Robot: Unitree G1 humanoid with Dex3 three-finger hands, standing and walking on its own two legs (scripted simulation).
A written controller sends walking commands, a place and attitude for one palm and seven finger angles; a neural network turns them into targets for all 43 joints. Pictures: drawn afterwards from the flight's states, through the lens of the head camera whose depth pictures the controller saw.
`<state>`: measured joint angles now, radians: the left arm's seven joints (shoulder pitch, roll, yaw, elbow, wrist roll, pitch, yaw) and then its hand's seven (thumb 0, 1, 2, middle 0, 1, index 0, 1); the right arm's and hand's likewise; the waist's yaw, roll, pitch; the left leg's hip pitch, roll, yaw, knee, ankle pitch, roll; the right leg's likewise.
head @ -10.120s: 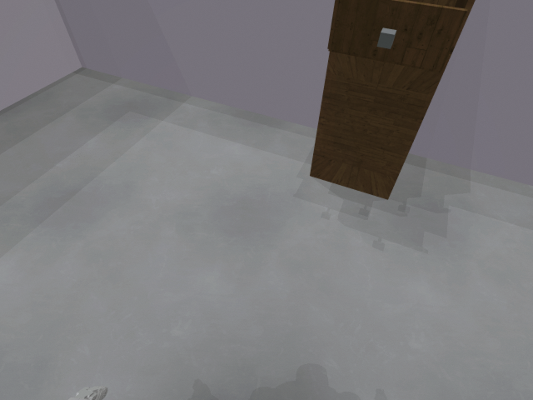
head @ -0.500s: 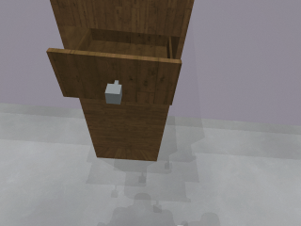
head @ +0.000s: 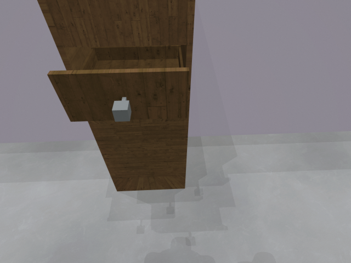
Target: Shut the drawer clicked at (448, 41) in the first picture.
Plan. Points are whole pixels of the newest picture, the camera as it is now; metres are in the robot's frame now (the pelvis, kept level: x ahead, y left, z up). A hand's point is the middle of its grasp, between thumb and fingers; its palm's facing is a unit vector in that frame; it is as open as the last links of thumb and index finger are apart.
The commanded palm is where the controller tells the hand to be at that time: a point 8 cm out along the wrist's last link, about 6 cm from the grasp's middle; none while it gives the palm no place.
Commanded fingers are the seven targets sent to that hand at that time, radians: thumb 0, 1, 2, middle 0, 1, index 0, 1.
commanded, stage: come to a stop and stand still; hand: left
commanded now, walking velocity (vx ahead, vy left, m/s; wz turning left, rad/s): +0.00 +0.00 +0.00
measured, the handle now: (123, 106) +0.51 +0.18 +0.08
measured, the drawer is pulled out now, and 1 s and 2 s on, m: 0.16 0.16 0.16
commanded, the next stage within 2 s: look again from close up in 0.30 s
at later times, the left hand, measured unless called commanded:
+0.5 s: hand out of the picture -0.05 +0.13 -0.18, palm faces +0.04 -0.99 -0.16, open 7.4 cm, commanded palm none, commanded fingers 0.00 0.90 0.90 -0.20 -0.30 -0.20 -0.30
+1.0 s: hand out of the picture +0.03 +0.17 -0.18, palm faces +0.03 -0.98 -0.19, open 7.4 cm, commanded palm none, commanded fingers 0.00 0.90 0.90 -0.20 -0.30 -0.20 -0.30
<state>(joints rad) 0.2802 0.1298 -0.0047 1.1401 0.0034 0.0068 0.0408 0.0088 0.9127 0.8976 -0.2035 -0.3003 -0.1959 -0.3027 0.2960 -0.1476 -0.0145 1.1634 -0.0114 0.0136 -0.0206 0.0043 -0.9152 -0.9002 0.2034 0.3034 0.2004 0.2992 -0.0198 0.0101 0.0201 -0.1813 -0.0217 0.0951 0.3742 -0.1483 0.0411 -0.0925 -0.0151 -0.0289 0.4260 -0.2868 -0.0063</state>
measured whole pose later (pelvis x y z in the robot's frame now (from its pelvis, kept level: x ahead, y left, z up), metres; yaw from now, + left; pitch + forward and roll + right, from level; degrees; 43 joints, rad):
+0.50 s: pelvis -0.01 -0.01 -0.01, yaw +1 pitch -1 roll -1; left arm 0.37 0.08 -0.02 1.13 0.01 -0.03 0.04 0.01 0.90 0.90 -0.20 -0.30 -0.20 -0.30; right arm 0.33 -0.12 -0.01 1.11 -0.02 0.00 -0.01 0.00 -0.91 -0.90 0.20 0.30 0.20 0.30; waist -0.03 0.05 0.02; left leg -0.32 0.03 0.05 0.54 -0.21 0.02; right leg -0.17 0.04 -0.07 0.48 -0.30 -0.04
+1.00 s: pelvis +0.03 +0.00 -0.01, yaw +0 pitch -1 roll +0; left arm 0.30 0.15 -0.01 1.08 0.01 -0.02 0.04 0.01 0.91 0.90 -0.20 -0.30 -0.19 -0.30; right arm 0.27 -0.16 0.01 1.11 -0.02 -0.02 -0.03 0.01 -0.92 -0.90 0.20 0.30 0.20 0.30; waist 0.00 -0.01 0.01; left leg -0.24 -0.01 0.09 0.50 -0.26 0.04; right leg -0.12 -0.01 -0.03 0.49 -0.36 -0.01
